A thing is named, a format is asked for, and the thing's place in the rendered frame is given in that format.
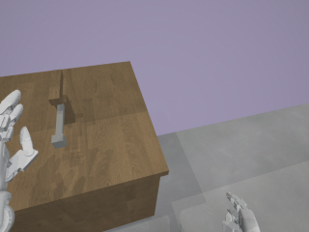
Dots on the tap lever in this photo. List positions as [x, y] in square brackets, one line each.
[58, 140]

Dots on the left robot forearm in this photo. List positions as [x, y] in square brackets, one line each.
[6, 212]

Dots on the counter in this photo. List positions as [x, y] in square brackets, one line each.
[108, 174]

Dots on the left robot hand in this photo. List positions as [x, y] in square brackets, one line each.
[10, 111]

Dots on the right robot hand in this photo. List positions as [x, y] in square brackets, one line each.
[244, 221]

